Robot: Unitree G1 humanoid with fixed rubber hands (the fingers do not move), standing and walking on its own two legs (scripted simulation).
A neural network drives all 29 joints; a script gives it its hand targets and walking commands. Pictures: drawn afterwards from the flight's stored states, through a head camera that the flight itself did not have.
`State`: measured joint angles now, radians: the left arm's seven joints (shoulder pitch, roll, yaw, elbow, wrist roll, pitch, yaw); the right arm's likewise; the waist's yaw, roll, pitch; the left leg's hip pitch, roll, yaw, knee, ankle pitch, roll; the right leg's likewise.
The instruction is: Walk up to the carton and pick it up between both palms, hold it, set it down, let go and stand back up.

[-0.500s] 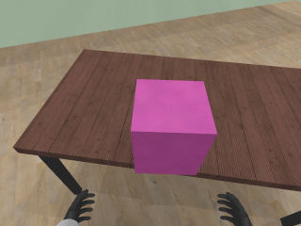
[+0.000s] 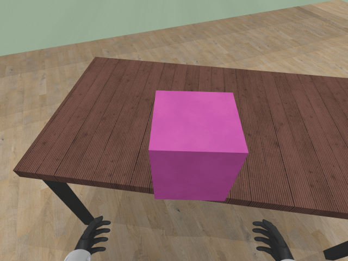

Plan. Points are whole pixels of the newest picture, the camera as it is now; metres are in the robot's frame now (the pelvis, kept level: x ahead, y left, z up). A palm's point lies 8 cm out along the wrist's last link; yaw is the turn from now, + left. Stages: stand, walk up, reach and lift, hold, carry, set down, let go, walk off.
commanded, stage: stand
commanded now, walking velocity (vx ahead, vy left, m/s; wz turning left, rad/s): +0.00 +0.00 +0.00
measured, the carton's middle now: (191, 148) +0.41 -0.03 -0.01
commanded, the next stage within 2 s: none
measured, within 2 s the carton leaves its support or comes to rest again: neither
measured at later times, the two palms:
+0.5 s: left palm out of the picture +0.12 +0.23 -0.11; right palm out of the picture +0.02 -0.26 -0.13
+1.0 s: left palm out of the picture +0.10 +0.23 -0.13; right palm out of the picture -0.01 -0.25 -0.14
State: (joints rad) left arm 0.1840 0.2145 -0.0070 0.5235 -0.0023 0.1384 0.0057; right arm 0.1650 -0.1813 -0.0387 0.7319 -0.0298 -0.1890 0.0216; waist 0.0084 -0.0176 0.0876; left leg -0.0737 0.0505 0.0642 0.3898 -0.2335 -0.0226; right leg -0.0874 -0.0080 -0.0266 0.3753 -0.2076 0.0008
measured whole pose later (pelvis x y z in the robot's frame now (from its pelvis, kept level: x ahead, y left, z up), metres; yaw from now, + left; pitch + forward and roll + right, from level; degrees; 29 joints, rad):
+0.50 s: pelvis -0.01 +0.01 -0.01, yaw -6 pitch +1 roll +0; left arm 0.29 0.21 0.01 0.69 0.03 -0.01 -0.01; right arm 0.31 -0.24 -0.06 0.81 -0.03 0.04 0.01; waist -0.02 -0.01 -0.03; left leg -0.24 0.08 0.17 0.54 -0.31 -0.01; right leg -0.32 0.02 0.08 0.55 -0.25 0.01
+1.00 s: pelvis -0.01 +0.01 -0.01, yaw -8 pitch +1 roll +1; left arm 0.31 0.20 0.01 0.78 0.03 -0.01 0.02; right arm 0.32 -0.23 -0.04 0.89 -0.02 0.03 -0.01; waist -0.02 -0.01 -0.03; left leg -0.23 0.08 0.20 0.52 -0.30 -0.01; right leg -0.33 0.02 0.11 0.55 -0.25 0.01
